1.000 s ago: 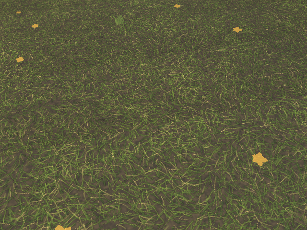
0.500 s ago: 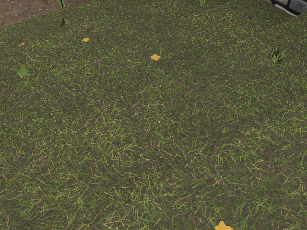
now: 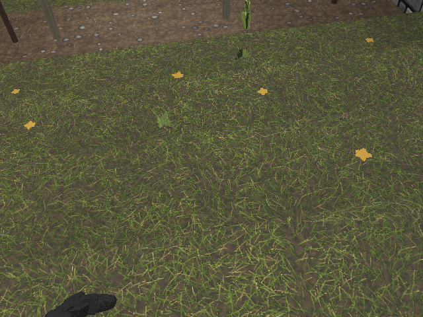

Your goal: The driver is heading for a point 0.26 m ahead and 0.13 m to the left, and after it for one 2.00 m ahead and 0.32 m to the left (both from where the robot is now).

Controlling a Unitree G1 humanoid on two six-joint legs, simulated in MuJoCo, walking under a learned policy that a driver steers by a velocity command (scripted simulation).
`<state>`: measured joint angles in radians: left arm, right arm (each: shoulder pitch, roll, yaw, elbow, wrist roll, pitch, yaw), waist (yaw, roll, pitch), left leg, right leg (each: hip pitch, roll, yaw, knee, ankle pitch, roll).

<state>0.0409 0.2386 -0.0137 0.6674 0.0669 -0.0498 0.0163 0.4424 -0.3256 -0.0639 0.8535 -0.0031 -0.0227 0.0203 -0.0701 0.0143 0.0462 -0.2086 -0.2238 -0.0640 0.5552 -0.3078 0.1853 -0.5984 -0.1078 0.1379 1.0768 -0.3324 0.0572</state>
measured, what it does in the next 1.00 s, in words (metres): goes down, turning left: right foot 0.19 m lower, then left foot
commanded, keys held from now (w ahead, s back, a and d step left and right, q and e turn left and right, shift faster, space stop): w+q+shift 0.46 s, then w+shift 0.20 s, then w+e+shift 0.34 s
